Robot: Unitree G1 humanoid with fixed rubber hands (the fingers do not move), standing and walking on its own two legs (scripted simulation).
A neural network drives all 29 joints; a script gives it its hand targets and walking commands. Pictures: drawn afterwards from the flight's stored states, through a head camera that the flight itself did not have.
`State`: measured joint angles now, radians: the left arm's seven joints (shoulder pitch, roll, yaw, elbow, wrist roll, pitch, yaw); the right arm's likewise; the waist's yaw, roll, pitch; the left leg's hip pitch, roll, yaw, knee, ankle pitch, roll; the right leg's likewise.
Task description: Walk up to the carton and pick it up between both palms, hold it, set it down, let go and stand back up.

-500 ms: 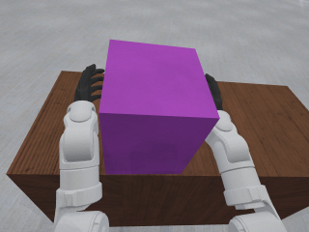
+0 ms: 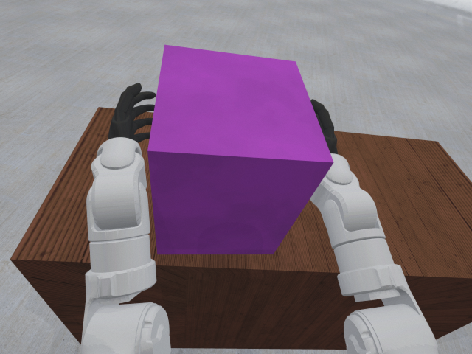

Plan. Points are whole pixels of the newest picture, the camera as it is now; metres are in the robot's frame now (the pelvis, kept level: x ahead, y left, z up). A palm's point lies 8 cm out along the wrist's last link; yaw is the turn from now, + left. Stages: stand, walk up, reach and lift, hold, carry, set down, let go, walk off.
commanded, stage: hold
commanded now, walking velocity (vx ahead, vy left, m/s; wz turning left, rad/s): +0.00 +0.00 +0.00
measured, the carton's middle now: (224, 160) +0.39 +0.02 +0.16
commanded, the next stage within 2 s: none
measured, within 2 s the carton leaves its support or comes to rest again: neither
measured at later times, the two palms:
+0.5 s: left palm (124, 148) +0.37 +0.16 +0.19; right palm (318, 161) +0.37 -0.13 +0.18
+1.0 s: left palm (123, 153) +0.37 +0.17 +0.18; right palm (317, 162) +0.37 -0.13 +0.18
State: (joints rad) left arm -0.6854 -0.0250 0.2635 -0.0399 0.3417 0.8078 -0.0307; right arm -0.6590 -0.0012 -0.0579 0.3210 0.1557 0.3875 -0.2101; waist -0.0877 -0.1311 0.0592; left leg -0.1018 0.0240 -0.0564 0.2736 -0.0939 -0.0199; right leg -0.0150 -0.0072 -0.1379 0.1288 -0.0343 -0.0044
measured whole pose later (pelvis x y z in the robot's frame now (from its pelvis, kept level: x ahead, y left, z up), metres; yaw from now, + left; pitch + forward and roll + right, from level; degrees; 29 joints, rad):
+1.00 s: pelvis +0.01 +0.00 +0.00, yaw +0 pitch -7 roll -1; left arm -0.59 -0.04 0.26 -0.14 0.34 0.85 -0.06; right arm -0.59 -0.01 0.00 0.23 0.21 0.44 -0.26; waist -0.08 -0.11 0.11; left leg -0.04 0.02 -0.06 0.27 -0.11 -0.02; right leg 0.04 -0.01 -0.14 0.12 -0.05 0.00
